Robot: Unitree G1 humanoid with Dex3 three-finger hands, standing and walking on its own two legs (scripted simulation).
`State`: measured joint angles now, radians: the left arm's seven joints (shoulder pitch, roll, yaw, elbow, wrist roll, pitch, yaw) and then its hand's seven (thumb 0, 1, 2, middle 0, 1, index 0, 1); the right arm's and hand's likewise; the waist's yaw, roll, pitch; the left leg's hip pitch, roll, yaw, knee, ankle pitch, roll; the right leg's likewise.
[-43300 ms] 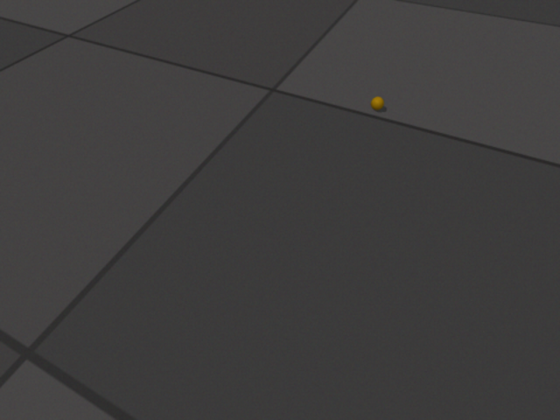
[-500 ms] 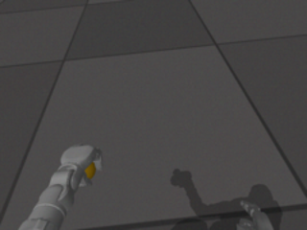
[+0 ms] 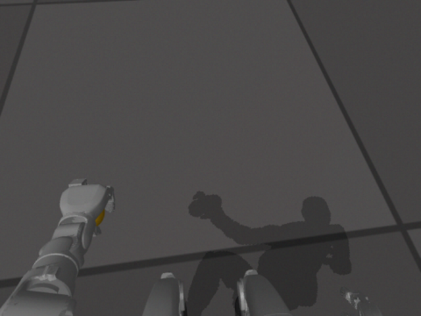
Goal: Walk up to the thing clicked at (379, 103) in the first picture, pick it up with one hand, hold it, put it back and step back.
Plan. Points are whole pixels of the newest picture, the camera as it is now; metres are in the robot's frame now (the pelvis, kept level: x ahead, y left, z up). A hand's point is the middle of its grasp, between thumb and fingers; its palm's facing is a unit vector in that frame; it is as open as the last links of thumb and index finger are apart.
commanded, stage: crouch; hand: left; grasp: from above
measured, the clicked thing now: (86, 213) +0.36 +0.28 -0.13
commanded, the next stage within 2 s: lower in 1.34 s
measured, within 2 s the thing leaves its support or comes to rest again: neither
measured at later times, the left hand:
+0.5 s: hand (108, 237) +0.35 +0.30 -0.35, palm faces -0.47 -0.02 -0.88, open 7.5 cm
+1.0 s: hand (113, 239) +0.37 +0.31 -0.45, palm faces -0.46 -0.05 -0.89, open 7.5 cm
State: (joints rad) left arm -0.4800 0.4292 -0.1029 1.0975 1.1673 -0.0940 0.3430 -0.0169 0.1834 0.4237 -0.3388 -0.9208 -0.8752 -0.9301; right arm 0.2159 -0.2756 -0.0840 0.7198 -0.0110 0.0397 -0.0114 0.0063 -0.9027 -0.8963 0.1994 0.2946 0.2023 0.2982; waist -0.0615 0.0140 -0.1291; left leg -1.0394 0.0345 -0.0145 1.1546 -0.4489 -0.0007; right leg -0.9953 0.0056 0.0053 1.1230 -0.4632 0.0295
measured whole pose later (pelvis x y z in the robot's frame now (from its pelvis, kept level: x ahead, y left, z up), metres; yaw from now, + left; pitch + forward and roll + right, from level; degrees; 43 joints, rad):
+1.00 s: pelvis -0.04 +0.00 -0.29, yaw -5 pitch +35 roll -8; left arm -0.73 0.72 0.19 1.26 1.27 -0.31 0.38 0.01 0.11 0.58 -0.29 -1.02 -0.84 -1.06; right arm 0.10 -0.26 -0.04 0.75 -0.13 -0.03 0.13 0.00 -0.91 -0.90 0.20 0.29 0.20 0.30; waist -0.12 -0.01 -0.10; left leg -2.16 0.02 -0.12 2.22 -0.68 0.00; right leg -2.06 0.03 -0.05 2.15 -0.71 0.05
